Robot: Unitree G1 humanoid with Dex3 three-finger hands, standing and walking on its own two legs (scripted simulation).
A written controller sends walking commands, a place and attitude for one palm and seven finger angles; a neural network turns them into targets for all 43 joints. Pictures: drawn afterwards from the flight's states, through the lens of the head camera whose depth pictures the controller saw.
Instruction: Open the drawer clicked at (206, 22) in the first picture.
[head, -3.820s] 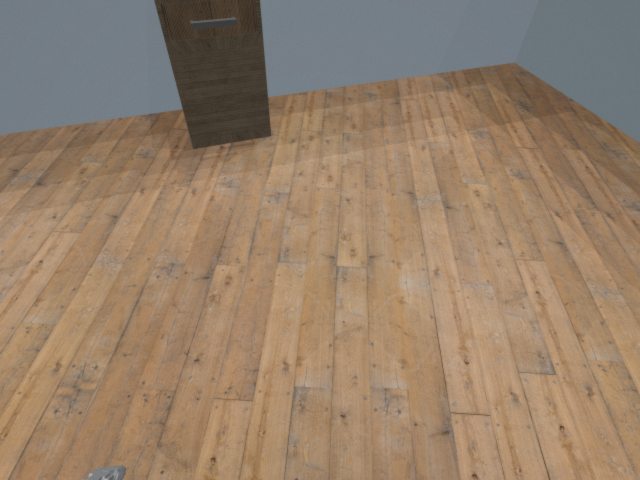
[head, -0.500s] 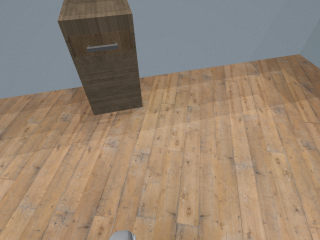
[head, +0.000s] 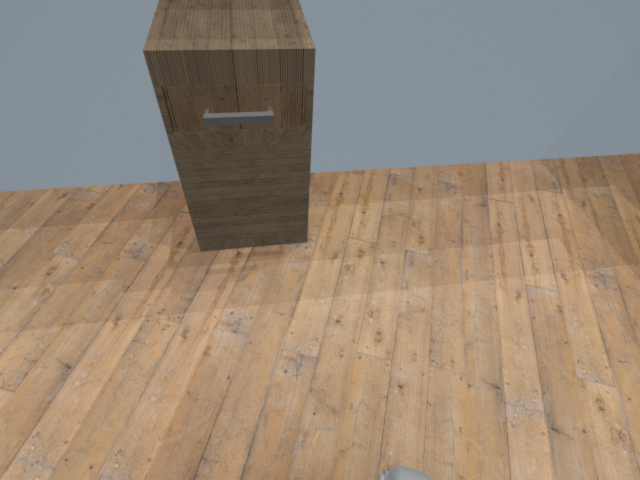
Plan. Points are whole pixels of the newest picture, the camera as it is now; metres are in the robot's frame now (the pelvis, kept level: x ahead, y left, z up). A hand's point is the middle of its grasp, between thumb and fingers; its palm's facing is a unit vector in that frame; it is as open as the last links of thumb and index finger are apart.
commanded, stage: walk to a spot facing it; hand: left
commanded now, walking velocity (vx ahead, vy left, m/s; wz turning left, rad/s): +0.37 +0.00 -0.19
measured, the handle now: (239, 114) +1.04 +0.31 -0.14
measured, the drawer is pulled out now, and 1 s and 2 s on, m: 0.00 0.00 0.00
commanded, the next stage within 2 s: turn to face it in 0.36 s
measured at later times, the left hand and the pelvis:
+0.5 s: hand (266, 366) +0.32 +0.11 -0.16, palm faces +0.01 -0.98 -0.20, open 7.2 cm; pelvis +0.21 -0.06 -0.01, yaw -1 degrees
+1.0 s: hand (225, 373) +0.31 +0.18 -0.18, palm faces +0.18 -0.96 -0.20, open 7.4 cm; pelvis +0.31 -0.01 +0.00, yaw +6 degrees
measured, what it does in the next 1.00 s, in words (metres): walks ahead: right foot, then left foot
